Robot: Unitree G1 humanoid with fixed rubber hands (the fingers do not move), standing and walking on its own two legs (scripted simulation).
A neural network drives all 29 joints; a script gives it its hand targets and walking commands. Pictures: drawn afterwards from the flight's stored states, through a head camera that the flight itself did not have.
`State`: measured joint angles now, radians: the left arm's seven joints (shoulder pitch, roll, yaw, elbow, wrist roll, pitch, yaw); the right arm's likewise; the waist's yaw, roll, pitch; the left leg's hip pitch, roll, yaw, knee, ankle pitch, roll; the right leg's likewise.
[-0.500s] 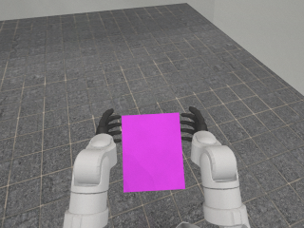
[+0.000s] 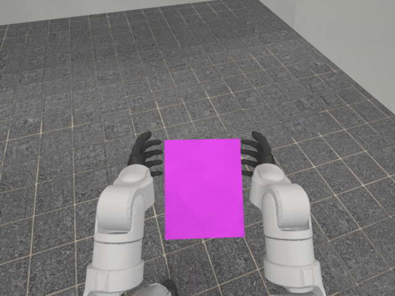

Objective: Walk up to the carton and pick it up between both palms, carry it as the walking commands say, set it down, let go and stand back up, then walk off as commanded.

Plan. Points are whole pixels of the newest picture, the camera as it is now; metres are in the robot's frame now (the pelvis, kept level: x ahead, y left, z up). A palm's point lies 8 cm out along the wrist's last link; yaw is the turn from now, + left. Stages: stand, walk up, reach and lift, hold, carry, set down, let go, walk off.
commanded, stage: carry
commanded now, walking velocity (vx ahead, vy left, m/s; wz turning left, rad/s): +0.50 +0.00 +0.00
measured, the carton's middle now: (201, 185) +0.33 -0.02 -0.01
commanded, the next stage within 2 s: none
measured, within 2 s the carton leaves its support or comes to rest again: neither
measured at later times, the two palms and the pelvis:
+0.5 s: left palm (170, 58) +0.66 +0.05 +0.11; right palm (253, 62) +0.66 -0.17 +0.10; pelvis +0.36 -0.05 +0.02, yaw +1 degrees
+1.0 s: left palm (165, 11) +1.01 +0.09 +0.08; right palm (227, 8) +1.00 -0.14 +0.09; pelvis +0.71 -0.01 +0.03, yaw -3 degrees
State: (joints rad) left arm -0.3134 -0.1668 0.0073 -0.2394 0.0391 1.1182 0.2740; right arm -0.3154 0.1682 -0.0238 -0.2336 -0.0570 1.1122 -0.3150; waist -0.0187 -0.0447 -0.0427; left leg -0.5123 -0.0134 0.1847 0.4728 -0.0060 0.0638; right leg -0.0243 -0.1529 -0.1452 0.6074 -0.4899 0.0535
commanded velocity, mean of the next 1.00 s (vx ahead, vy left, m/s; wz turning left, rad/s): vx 0.49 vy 0.00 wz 0.00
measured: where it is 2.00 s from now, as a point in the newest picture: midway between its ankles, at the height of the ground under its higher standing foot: (181, 140)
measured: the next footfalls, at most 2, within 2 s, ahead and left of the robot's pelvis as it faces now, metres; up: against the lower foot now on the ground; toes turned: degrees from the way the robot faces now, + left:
right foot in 0.40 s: +0.45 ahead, -0.15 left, +0.00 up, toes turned -10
left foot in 0.84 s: +0.78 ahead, +0.07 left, +0.00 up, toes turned +7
